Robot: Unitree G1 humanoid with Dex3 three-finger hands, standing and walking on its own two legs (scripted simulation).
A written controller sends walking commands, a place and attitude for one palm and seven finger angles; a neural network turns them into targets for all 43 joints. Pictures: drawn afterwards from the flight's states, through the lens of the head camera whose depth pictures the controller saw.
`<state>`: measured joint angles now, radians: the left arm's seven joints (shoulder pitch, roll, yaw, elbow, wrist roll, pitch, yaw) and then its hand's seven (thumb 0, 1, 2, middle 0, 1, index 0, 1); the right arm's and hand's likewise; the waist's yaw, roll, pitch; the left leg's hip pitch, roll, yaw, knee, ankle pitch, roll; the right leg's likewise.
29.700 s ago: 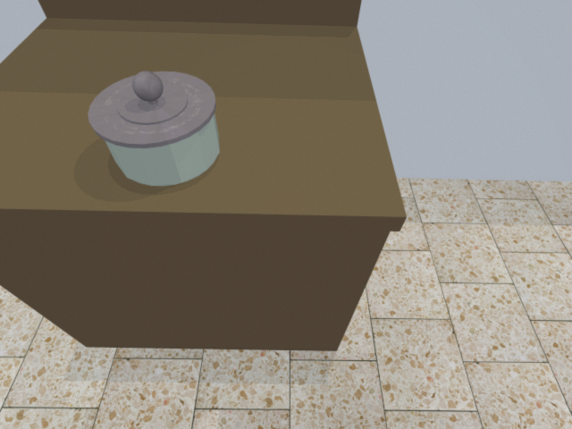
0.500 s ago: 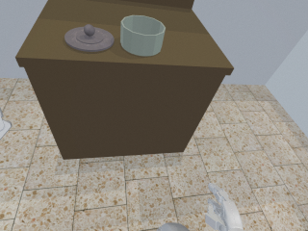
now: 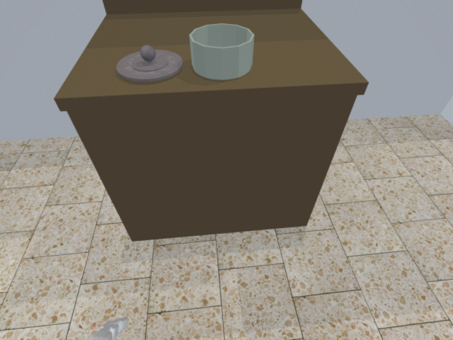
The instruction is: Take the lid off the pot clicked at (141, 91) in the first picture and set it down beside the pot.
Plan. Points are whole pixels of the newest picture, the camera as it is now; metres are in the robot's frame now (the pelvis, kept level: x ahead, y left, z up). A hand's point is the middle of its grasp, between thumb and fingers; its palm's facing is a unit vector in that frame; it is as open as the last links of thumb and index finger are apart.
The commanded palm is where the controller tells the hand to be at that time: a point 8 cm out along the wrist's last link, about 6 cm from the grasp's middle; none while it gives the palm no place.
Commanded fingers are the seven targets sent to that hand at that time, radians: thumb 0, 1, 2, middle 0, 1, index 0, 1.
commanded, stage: stop stepping back and stand still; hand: left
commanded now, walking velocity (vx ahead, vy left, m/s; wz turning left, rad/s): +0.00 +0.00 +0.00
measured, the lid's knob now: (147, 53) +0.86 +0.20 +0.13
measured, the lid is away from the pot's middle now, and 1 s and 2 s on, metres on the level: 0.22 0.22 0.22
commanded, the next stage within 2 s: let the arm hang, fingers relaxed in 0.78 s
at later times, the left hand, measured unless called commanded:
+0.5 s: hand out of the picture +0.09 +0.17 -0.13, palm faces +0.04 -0.97 -0.23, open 7.3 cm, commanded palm none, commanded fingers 0.00 0.90 0.90 -0.20 -0.30 -0.20 -0.30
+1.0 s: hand out of the picture +0.11 +0.17 -0.12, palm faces +0.03 -0.98 -0.22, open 7.3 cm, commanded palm none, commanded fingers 0.00 0.90 0.90 -0.20 -0.30 -0.20 -0.30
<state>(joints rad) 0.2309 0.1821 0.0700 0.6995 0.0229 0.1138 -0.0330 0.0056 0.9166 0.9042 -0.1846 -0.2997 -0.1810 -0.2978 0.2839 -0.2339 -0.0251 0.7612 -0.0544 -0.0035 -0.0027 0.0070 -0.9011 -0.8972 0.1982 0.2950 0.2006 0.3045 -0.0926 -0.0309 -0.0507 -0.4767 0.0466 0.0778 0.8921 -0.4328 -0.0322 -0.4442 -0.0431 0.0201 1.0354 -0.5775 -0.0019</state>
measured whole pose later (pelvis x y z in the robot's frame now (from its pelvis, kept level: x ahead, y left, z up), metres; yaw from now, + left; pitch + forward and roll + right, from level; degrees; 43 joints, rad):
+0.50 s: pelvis +0.07 -0.01 +0.05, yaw +1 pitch +2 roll +1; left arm 0.23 0.15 0.02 1.05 0.01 -0.01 0.04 0.00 0.91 0.90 -0.20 -0.30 -0.19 -0.30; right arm 0.25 -0.15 -0.05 1.03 -0.01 0.01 -0.05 0.01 -0.95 -0.90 0.20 0.30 0.20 0.30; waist -0.01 0.02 0.07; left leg -0.20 0.00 0.06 0.54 -0.35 0.01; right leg -0.15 0.01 -0.02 0.51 -0.40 -0.03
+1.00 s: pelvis +0.06 -0.01 +0.05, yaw +0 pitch -1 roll +0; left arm 0.21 0.16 0.04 1.06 0.00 0.01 0.04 0.00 0.92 0.90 -0.20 -0.30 -0.20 -0.30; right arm 0.29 -0.12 -0.04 1.09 -0.02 0.02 -0.05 0.00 -0.91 -0.90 0.20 0.29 0.20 0.30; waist -0.03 0.00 0.06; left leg -0.13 0.02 0.07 0.48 -0.33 0.00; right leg -0.09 0.03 -0.02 0.45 -0.35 -0.04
